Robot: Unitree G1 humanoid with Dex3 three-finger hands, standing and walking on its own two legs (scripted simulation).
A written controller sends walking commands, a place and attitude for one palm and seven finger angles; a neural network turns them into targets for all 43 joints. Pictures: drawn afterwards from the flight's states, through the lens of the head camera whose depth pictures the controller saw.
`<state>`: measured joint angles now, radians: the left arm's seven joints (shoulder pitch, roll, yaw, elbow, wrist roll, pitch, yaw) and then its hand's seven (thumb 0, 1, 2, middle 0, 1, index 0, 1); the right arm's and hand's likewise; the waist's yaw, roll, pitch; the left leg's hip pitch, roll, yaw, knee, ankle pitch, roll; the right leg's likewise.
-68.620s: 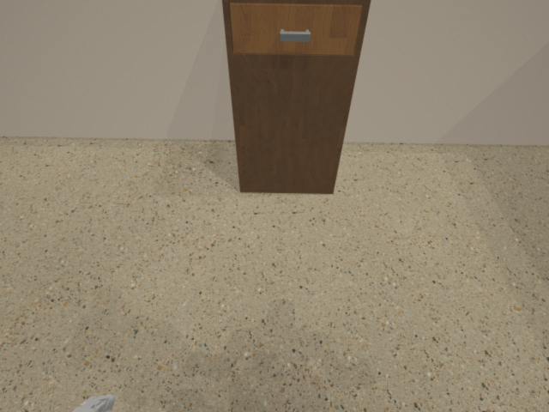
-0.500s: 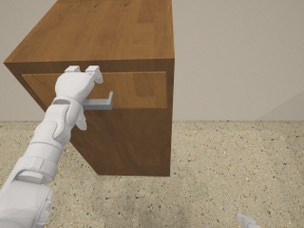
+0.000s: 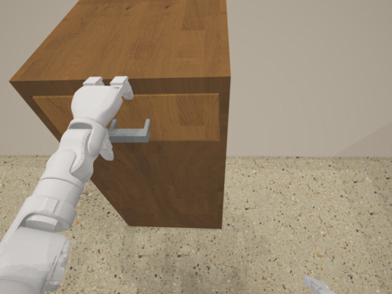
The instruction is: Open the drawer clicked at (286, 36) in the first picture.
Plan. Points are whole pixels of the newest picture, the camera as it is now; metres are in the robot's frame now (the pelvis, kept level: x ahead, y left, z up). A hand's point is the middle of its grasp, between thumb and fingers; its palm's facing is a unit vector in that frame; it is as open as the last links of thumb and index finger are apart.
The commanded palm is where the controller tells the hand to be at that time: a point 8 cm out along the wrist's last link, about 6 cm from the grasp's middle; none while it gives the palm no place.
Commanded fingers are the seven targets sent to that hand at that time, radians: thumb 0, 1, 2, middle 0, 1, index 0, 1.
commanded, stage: re-aim the fingers above the handle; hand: left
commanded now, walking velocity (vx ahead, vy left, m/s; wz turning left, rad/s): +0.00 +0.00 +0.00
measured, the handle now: (129, 129) +0.48 +0.21 +0.04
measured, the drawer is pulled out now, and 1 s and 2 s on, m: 0.00 0.00 0.00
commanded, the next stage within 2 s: lower the fingers behind the handle in 0.44 s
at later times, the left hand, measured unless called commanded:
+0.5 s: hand (102, 124) +0.42 +0.23 +0.12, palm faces +0.07 +0.02 -1.00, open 13.8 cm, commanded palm +0.39 +0.22 +0.16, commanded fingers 0.00 -0.50 0.30 -0.30 -1.20 -0.30 -1.20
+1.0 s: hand (109, 138) +0.42 +0.23 +0.07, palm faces +0.00 +0.02 -1.00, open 13.8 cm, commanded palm +0.40 +0.22 +0.13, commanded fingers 0.00 -0.50 0.30 -0.30 -1.20 -0.30 -1.20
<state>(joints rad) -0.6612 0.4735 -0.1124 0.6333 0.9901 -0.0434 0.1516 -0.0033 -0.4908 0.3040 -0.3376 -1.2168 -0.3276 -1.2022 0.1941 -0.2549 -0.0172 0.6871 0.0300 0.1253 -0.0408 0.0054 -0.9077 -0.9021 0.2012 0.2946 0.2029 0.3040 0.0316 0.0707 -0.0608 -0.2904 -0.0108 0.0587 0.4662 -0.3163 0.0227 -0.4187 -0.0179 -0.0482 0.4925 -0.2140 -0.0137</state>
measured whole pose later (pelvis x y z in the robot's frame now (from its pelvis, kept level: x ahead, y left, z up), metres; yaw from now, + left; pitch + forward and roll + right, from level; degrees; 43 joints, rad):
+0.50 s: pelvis +0.00 +0.00 +0.00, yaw +1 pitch +8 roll +0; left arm -0.64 0.49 -0.12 0.63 0.99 -0.01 0.13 0.00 -0.49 0.30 -0.32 -1.20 -0.32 -1.20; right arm 0.22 -0.28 -0.04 0.69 0.04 0.13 -0.04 0.01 -0.91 -0.90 0.20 0.29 0.20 0.30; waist 0.04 0.07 -0.06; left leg -0.29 -0.01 0.05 0.47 -0.31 0.02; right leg -0.42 -0.02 -0.06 0.50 -0.22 -0.02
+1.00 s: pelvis +0.00 +0.00 +0.00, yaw +1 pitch +10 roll +0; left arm -0.61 0.45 -0.12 0.69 1.01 0.01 0.18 0.00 -0.49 0.30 -0.31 -1.20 -0.32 -1.20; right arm 0.24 -0.26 -0.04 0.70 0.03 0.12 -0.03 0.01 -0.91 -0.90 0.20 0.29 0.20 0.30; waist 0.03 0.08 -0.07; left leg -0.36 -0.01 0.05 0.52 -0.33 0.02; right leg -0.48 -0.02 -0.06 0.53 -0.23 -0.02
